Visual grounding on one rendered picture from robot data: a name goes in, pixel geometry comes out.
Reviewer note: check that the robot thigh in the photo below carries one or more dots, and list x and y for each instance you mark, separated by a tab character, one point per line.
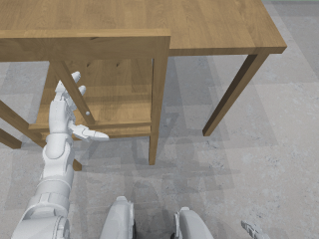
119	219
188	225

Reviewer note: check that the chair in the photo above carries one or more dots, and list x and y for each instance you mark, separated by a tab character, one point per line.
123	71

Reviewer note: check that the right robot thigh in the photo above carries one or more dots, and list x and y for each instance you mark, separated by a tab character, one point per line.
188	225

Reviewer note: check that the table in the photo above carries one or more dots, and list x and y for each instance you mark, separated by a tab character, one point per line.
197	28

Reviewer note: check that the left robot thigh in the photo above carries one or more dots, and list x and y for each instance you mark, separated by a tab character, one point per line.
119	219

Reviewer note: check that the robot left upper arm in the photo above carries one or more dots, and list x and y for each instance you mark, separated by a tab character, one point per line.
52	227

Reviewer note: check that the robot right hand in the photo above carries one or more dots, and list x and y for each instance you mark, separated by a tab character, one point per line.
254	230

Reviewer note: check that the robot left hand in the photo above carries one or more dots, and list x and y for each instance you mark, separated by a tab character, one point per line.
61	111

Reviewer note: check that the robot left forearm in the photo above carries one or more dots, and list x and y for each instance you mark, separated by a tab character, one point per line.
51	197

